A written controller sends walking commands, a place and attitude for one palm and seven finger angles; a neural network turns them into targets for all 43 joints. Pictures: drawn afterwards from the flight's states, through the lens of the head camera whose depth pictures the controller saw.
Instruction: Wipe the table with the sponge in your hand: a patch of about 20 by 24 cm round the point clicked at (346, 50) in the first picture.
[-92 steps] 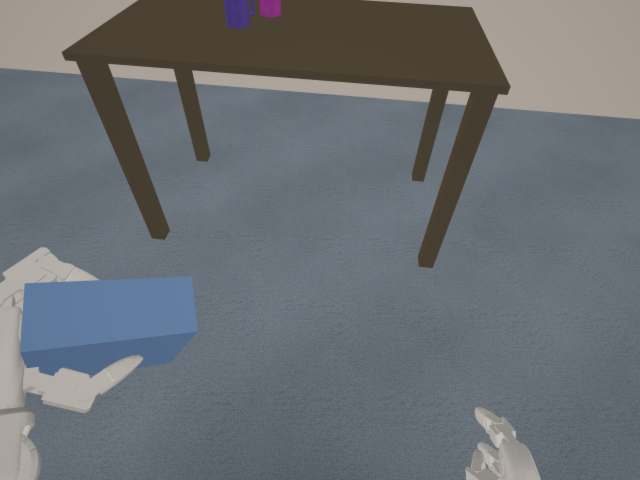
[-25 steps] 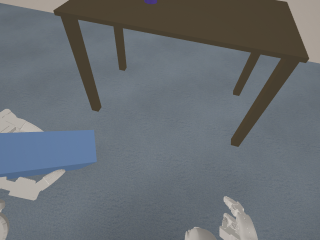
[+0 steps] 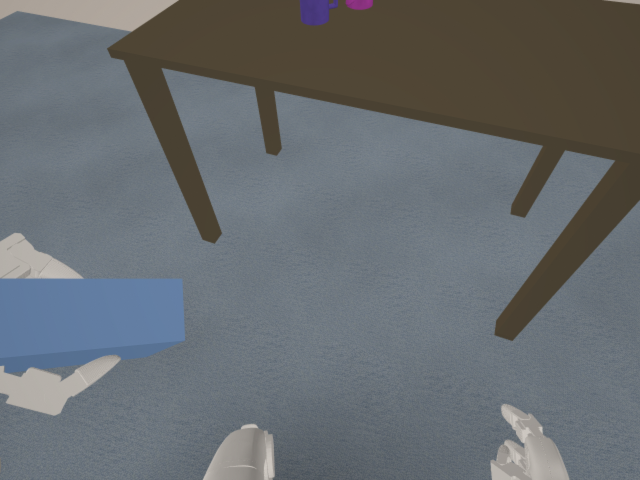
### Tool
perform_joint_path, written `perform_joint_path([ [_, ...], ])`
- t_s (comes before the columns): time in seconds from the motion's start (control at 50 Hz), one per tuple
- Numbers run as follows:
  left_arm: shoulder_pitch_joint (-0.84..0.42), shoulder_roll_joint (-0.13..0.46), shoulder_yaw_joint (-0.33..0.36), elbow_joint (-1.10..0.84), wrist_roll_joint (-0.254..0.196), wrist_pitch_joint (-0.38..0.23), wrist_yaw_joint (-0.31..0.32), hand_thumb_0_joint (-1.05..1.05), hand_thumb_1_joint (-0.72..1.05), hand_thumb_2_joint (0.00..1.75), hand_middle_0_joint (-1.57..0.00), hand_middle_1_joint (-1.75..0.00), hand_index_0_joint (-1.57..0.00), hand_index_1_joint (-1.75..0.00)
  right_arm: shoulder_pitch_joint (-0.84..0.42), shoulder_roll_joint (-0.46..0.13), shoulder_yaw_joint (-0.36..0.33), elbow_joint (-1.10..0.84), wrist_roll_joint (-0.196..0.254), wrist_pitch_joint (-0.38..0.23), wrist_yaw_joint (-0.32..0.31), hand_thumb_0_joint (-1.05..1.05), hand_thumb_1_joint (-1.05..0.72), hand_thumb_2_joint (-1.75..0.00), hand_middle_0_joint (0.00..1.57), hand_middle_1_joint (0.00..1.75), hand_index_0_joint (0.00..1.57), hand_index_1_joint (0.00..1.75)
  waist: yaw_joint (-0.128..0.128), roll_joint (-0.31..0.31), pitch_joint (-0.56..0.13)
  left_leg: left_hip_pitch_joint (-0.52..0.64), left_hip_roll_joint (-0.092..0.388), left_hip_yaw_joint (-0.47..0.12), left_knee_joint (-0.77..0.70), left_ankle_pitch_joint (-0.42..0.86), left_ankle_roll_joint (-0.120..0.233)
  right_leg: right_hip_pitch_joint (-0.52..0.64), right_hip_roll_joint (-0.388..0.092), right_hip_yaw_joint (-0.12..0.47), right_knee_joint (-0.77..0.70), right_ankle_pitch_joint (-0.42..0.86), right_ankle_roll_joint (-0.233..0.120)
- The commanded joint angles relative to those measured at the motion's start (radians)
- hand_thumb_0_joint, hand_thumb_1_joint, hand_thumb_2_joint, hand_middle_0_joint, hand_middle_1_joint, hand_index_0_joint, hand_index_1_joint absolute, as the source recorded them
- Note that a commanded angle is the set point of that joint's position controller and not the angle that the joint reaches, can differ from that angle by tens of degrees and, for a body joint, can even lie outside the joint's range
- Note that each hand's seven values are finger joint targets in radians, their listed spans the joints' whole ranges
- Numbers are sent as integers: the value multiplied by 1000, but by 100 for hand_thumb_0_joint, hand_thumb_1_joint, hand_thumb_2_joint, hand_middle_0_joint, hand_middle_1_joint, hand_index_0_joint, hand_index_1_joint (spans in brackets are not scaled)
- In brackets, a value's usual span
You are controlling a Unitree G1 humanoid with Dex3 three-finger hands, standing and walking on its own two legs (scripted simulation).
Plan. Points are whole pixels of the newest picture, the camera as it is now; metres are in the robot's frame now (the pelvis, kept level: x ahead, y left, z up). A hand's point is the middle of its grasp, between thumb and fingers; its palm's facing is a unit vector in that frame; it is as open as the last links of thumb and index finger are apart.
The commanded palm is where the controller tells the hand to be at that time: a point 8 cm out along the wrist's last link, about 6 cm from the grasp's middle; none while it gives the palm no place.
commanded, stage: walk to a spot facing it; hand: left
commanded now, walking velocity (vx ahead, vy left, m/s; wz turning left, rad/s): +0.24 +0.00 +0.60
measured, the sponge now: (114, 325) +0.23 +0.19 +0.16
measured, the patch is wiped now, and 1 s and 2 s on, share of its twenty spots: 0.00 0.00 0.00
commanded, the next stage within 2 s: turn to face it in 0.20 s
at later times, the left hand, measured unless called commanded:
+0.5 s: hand (31, 246) +0.29 +0.27 +0.20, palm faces +0.50 -0.73 -0.46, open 9.6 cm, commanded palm +0.24 +0.30 +0.18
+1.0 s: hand (187, 196) +0.35 +0.14 +0.20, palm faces +0.26 -0.82 -0.51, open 9.6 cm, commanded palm +0.30 +0.20 +0.18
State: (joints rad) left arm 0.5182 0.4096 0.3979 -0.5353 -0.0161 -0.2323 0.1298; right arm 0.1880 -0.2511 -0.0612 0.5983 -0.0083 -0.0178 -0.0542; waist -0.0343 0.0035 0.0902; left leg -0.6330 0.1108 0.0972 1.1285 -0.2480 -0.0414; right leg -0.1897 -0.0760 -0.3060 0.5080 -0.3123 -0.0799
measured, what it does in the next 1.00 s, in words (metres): walks ahead: left foot, then right foot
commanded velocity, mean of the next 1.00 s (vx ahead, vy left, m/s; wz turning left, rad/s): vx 0.01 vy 0.00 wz -0.28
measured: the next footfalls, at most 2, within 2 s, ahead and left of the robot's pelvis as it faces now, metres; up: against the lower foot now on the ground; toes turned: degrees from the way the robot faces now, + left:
left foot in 0.26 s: +0.19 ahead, +0.14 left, +0.00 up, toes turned +16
right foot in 0.64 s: +0.21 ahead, -0.13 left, +0.00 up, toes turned -2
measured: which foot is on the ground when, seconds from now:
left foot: up 0.00-0.24, down 0.26-0.66, up 0.68-1.00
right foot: down 0.00-0.26, up 0.28-0.62, down 0.64-1.00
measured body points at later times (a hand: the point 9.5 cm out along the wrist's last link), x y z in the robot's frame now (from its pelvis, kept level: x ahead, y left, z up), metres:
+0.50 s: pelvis +0.11 +0.00 +0.00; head +0.14 +0.02 +0.44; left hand +0.26 +0.31 +0.22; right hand +0.32 -0.16 -0.09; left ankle +0.15 +0.13 -0.74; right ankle +0.17 -0.14 -0.69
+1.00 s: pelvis +0.11 -0.06 +0.00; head +0.14 -0.07 +0.45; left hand +0.33 +0.18 +0.22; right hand +0.25 -0.35 -0.08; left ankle +0.10 +0.08 -0.71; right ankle +0.17 -0.13 -0.74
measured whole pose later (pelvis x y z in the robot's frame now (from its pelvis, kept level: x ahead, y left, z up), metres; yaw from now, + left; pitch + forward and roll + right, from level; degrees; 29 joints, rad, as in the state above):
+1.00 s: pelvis +0.11 -0.06 +0.00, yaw -7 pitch +2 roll +2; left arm 0.53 0.45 0.43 -0.58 -0.05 -0.25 0.14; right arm 0.19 -0.27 -0.05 0.54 0.01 0.00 -0.03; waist -0.02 -0.02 0.03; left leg -0.35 0.03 0.04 0.75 -0.43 -0.07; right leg -0.37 0.09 0.05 0.48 -0.14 -0.09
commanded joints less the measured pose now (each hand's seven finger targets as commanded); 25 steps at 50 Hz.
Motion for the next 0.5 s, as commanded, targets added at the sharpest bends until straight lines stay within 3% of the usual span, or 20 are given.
perform_joint_path([
  [0.0, -23, 142, 129, -168, -12, -43, 44, 0, 10, 130, -120, -160, -120, -160, -44, -40, 0, -166, 4, -45, 3, 0, -90, -90, 20, 30, 20, 30, 52, -137, -131, -31, 19, 58, -226, 0, 13, 175, -295, 164, -179, 536, -25],
  [0.12, -85, 141, 100, -243, -3, -27, 76, 0, 10, 130, -120, -160, -120, -160, -26, -26, 8, -197, 1, -55, -18, 0, -90, -90, 20, 30, 20, 30, 66, -173, -140, 105, -45, 156, -419, -40, 26, 200, -301, 113, -58, 786, -17],
  [0.16, -130, 148, 83, -285, -5, -26, 86, 0, 10, 130, -120, -160, -120, -160, -28, -23, 8, -199, 0, -57, -27, 0, -90, -90, 20, 30, 20, 30, 44, -148, -206, 243, -107, 188, -515, -28, 35, 187, -296, 70, 126, 886, 2],
  [0.18, -152, 162, 88, -293, -9, -29, 91, 0, 10, 130, -120, -160, -120, -160, -15, -22, 9, -198, -2, -60, -35, 0, -90, -90, 20, 30, 20, 30, 16, -108, -253, 365, -145, 209, -591, 27, 41, 139, -271, 39, 267, 890, 34],
  [0.2, -185, 170, 88, -319, -12, -39, 94, 0, 10, 130, -120, -160, -120, -160, -8, -27, 7, -202, -3, -61, -40, 0, -90, -90, 20, 30, 20, 30, -13, -35, -304, 551, -118, 134, -658, 138, 65, 17, -239, 43, 458, 769, 72],
  [0.22, -181, 175, 102, -339, -18, -57, 92, 0, 10, 130, -120, -160, -120, -160, -18, -39, 8, -201, -10, -68, -38, 0, -90, -90, 20, 30, 20, 30, 0, 170, -356, 718, 96, -184, -676, 491, 185, -178, -102, 67, 719, 200, 128],
  [0.24, -174, 190, 101, -373, -19, -70, 85, 0, 10, 130, -120, -160, -120, -160, -12, -54, 16, -206, 2, -87, -23, 0, -90, -90, 20, 30, 20, 30, 29, 331, -370, 826, 347, -594, -660, 991, 331, -403, 11, 187, 882, -406, 146],
  [0.26, -208, 237, 132, -352, 2, -68, 76, 0, 10, 130, -120, -160, -120, -160, -11, -51, 18, -191, 9, -97, 4, 0, -90, -90, 20, 30, 20, 30, 10, 195, -310, 801, 358, -613, -673, 979, 346, -476, 2, 293, 920, -412, 128],
  [0.28, -171, 215, 134, -242, -6, -44, 52, 0, 10, 130, -120, -160, -120, -160, -57, -72, 10, -166, 5, -89, 8, 0, -90, -90, 20, 30, 20, 30, 12, 121, -257, 700, 324, -499, -698, 819, 303, -474, -36, 310, 893, -315, 135],
  [0.3, -156, 225, 164, -280, -19, -42, 53, 0, 10, 130, -120, -160, -120, -160, -40, -82, -12, -162, 21, -75, 8, 0, -90, -90, 20, 30, 20, 30, 17, 136, -281, 643, 313, -451, -703, 669, 307, -449, -44, 322, 868, -266, 136],
  [0.32, -112, 232, 186, -307, -22, -42, 55, 0, 10, 130, -120, -160, -120, -160, -44, -76, -14, -159, 25, -70, 16, 0, -90, -90, 20, 30, 20, 30, 25, 150, -274, 577, 275, -369, -719, 549, 287, -431, -46, 319, 828, -216, 131],
  [0.34, -44, 238, 213, -323, -26, -43, 56, 0, 10, 130, -120, -160, -120, -160, -52, -73, -12, -158, 21, -68, 20, 0, -90, -90, 20, 30, 20, 30, 42, 186, -276, 537, 227, -265, -721, 510, 255, -392, -48, 299, 741, -166, 127],
  [0.38, 17, 168, 176, -347, -39, -50, 46, 0, 10, 130, -120, -160, -120, -160, -55, -48, 1, -153, 18, -77, 36, 0, -90, -90, 20, 30, 20, 30, 44, 211, -261, 404, 170, -129, -759, 400, 199, -273, -21, 247, 600, -60, 130],
  [0.44, 3, 104, 114, -305, -36, -46, 35, 0, 10, 130, -120, -160, -120, -160, -45, -48, 16, -157, 15, -109, 36, 0, -90, -90, 20, 30, 20, 30, 32, 261, -224, 333, 167, -40, -816, 255, 153, -177, 15, 197, 402, -1, 134],
  [0.48, -62, 81, 77, -223, -31, -39, 36, 0, 10, 130, -120, -160, -120, -160, -32, -56, 22, -142, 17, -125, 20, 0, -90, -90, 20, 30, 20, 30, 25, 239, -195, 327, 198, -41, -820, 194, 143, -146, 33, 189, 310, -24, 139],
])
